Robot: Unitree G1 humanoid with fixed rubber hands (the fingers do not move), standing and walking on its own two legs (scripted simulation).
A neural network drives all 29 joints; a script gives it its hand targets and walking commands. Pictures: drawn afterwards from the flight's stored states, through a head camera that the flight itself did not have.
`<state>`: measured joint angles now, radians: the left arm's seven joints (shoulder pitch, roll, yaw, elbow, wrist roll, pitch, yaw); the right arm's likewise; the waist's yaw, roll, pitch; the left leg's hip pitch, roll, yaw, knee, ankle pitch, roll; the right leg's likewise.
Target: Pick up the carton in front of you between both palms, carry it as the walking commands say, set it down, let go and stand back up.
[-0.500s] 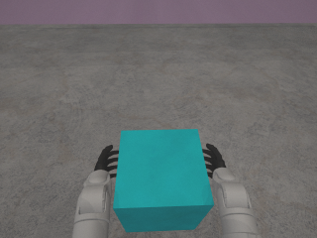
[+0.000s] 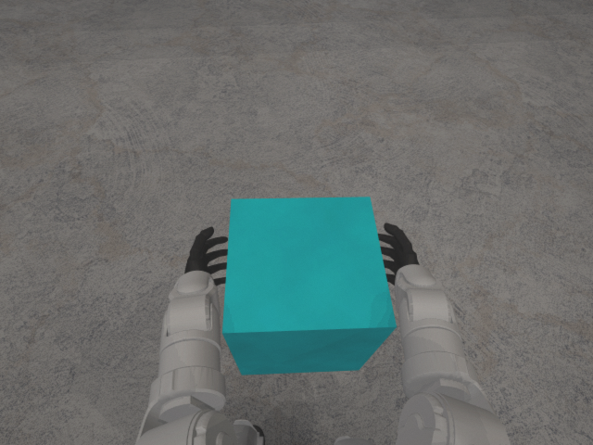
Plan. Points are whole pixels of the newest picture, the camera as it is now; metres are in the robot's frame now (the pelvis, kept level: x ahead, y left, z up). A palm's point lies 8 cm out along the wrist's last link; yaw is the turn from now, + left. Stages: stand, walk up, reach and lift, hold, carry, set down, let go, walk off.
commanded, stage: set down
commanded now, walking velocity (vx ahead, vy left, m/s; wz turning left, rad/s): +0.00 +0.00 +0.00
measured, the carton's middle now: (301, 292) +0.35 +0.00 -0.08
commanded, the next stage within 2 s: none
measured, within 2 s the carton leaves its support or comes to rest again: neither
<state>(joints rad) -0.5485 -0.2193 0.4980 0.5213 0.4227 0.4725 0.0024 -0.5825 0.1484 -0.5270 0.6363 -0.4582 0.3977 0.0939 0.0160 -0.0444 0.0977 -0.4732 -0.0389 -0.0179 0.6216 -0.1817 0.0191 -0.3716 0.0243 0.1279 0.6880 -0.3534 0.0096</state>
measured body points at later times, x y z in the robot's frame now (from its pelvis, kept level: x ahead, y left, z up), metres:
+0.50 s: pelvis -0.02 -0.03 -0.12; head +0.20 +0.01 +0.28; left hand +0.38 +0.17 -0.20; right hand +0.43 -0.13 -0.19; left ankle +0.09 +0.11 -0.72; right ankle +0.01 -0.15 -0.72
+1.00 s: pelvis -0.05 -0.02 -0.24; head +0.24 +0.01 +0.11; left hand +0.40 +0.21 -0.35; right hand +0.46 -0.09 -0.35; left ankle +0.09 +0.11 -0.72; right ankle +0.01 -0.15 -0.72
